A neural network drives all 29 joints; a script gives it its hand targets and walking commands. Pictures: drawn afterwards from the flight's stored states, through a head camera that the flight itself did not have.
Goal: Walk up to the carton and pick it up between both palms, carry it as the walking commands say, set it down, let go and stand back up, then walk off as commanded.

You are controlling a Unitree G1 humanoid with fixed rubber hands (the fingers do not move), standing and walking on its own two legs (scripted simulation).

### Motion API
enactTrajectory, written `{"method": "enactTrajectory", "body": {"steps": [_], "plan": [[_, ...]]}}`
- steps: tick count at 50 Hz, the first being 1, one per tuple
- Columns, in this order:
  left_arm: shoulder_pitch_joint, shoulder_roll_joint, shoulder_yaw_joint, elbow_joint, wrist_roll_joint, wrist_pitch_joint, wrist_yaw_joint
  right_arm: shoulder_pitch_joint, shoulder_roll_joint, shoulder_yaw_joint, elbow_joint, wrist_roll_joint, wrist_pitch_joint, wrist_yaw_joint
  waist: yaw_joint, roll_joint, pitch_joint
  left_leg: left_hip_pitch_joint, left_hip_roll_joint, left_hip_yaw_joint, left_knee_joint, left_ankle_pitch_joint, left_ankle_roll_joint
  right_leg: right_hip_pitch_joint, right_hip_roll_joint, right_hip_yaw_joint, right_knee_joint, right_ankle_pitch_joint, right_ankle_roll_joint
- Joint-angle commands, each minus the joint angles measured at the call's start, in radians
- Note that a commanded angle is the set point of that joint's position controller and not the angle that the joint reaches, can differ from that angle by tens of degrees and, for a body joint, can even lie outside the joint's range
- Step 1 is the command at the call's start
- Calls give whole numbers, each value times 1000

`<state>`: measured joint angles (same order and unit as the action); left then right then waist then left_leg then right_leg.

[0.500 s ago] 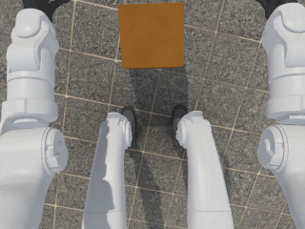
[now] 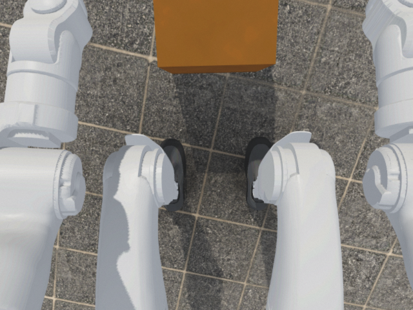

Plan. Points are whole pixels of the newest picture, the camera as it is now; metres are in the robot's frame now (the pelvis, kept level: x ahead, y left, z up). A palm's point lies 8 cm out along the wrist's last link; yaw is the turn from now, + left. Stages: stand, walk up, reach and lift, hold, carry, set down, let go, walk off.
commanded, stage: reach and lift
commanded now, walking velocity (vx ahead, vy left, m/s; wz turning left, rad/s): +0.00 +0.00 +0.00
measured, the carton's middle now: (214, 19) +0.55 -0.01 -0.35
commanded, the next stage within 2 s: none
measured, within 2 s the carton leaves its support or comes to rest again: neither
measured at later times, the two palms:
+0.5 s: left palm (93, 4) +0.56 +0.20 -0.26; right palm out of the picture +0.56 -0.23 -0.26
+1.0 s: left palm out of the picture +0.58 +0.19 -0.28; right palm out of the picture +0.56 -0.22 -0.29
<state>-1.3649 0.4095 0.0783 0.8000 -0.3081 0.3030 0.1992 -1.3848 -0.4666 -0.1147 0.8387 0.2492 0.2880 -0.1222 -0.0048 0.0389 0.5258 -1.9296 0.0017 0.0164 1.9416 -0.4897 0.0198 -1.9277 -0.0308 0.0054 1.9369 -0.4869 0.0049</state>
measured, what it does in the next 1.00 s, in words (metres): lowers itself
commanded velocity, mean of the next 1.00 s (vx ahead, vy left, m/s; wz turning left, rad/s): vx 0.00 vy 0.00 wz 0.00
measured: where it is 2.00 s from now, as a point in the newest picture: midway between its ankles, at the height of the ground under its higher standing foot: (215, 186)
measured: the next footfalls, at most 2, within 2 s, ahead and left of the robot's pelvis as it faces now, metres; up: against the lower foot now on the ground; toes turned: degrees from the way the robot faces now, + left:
none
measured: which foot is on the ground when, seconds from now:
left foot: down 0.00-1.00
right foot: down 0.00-1.00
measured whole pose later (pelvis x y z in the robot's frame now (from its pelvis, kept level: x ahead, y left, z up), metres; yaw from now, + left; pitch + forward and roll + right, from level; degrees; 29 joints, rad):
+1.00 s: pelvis +0.03 +0.00 -0.10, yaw +0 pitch +31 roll +0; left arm -1.51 0.46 -0.03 1.19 -0.36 0.02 0.11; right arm -1.49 -0.48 0.05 1.19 0.38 0.03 -0.06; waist -0.01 0.00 0.52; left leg -2.26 0.01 0.01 2.29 -0.57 0.01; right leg -2.26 -0.02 0.01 2.29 -0.56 0.00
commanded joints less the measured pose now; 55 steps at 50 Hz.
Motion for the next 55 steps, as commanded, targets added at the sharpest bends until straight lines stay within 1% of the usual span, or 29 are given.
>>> {"method": "enactTrajectory", "body": {"steps": [1,3,4,5,7,8,9,12,15,16,17,18,20,21,22,23,24,25,26,30,32,33,34,39,43,45,46,51,55], "plan": [[-466,163,16,-249,7,-85,-3,-400,-221,-59,-183,7,-85,9,-67,-3,-2086,783,-56,10,-127,191,-25,691,52,-61,-122,203,-22],[-393,171,44,-63,57,-108,-10,-391,-191,-6,-70,32,-112,25,5,-12,-1905,669,-54,24,-94,141,-17,563,49,-53,-98,123,-21],[-413,148,39,-15,49,-114,-6,-370,-165,14,42,17,-111,34,-12,-36,-1792,613,-43,19,-100,105,-20,510,45,-54,-95,96,-21],[-428,168,56,-176,53,-121,0,-407,-190,-14,-164,32,-128,28,0,-41,-2025,779,-59,22,-80,251,-21,620,52,-65,-77,205,-9],[-308,148,98,140,78,-150,-23,-349,-106,38,52,21,-152,36,44,-148,-1708,503,-43,9,-65,172,-5,507,53,-57,-54,163,8],[-352,135,86,54,67,-165,-27,-381,-135,10,-27,33,-169,29,-1,-98,-1767,530,-43,12,-39,221,-20,555,51,-49,-35,233,6],[-352,170,126,-107,108,-187,-21,-422,-144,23,-127,35,-184,31,74,-119,-1942,569,-59,35,5,312,-18,661,53,-29,6,346,12],[-326,137,57,99,92,-197,-31,-384,-132,35,77,49,-190,24,39,-35,-1712,492,-42,32,-1,219,-22,505,64,-40,11,238,5],[-386,210,85,-52,86,-239,-29,-394,-188,18,-47,45,-220,9,27,-32,-1932,576,-35,35,84,330,-30,625,56,-29,69,358,11],[-355,146,35,135,50,-235,-34,-343,-160,9,132,38,-231,7,-18,-48,-1734,439,-31,10,89,270,-30,499,49,-40,91,306,5],[-352,155,52,-19,31,-244,-39,-372,-187,12,-107,39,-246,-4,-16,-69,-1914,504,-43,19,123,384,-38,645,61,-13,92,436,9],[-338,116,9,72,3,-253,-49,-302,-160,5,46,2,-243,-2,-71,-87,-1802,428,-41,12,112,330,-38,576,48,-25,103,390,7],[-320,104,-6,121,-30,-263,-58,-311,-120,29,82,37,-246,3,-44,-63,-1750,392,-35,29,131,326,-35,567,42,-19,112,409,3],[-354,89,-39,-54,-40,-273,-64,-314,-120,38,-49,50,-254,1,-72,-41,-1855,462,-39,16,126,381,-34,630,56,-14,115,467,-4],[-278,59,-71,200,-55,-269,-79,-255,-66,58,135,65,-251,16,-78,-55,-1648,368,-25,6,132,344,-34,503,41,-24,120,412,13],[-253,49,-56,199,-55,-275,-85,-263,-13,108,111,101,-255,28,-8,-76,-1655,358,-40,9,140,351,-21,519,43,-8,127,416,13],[-240,10,-69,261,-44,-272,-96,-230,-32,106,234,78,-263,50,-40,-55,-1495,261,-31,11,144,281,-29,386,34,-10,122,336,0],[-289,63,-48,160,-16,-279,-93,-260,-12,109,103,87,-250,50,2,-39,-1621,345,-25,8,157,373,-34,457,42,3,148,417,17],[-374,50,-91,46,-46,-283,-89,-333,-70,88,34,80,-256,45,-49,-37,-1704,373,-21,10,148,362,-37,475,42,-25,164,415,4],[-394,99,-55,103,-15,-305,-87,-355,-38,112,128,155,-276,65,37,13,-1562,358,7,5,161,322,-27,372,25,2,176,345,-2],[-345,20,-109,280,-100,-294,-110,-314,12,164,194,159,-277,67,-7,-79,-1494,272,3,-5,196,300,-21,367,6,-1,175,327,17],[-318,48,-81,248,-45,-300,-105,-346,25,167,144,174,-289,65,39,-61,-1502,266,-7,18,179,302,-19,380,24,-12,178,351,18],[-338,55,-83,149,-79,-305,-108,-359,-25,169,1,171,-297,63,25,-106,-1647,332,-12,20,194,363,-19,489,23,-10,177,412,21],[-343,25,-105,266,-51,-306,-99,-333,-45,110,200,145,-294,65,-13,15,-1487,362,-11,-16,164,323,-31,277,24,-34,204,323,10],[-319,62,-85,238,-25,-322,-88,-247,-25,119,266,126,-295,61,-15,-10,-1505,365,-13,10,191,329,-40,286,27,-26,176,319,10],[-271,55,-66,324,-42,-319,-86,-255,5,154,248,125,-301,56,-4,-111,-1499,295,-8,1,200,331,-29,343,19,-17,178,351,26],[-327,73,-55,167,-38,-337,-81,-283,16,141,136,147,-313,55,17,-78,-1603,363,-14,12,182,396,-25,407,30,-22,178,421,26],[-311,-13,-122,308,-72,-318,-98,-277,-4,141,244,117,-304,43,-42,-16,-1503,325,-19,-1,189,332,-32,310,30,-12,162,325,11],[-358,-25,-116,253,-63,-332,-77,-345,3,162,204,130,-316,38,-3,-30,-1561,353,-37,10,196,385,-36,373,40,0,166,380,11]]}}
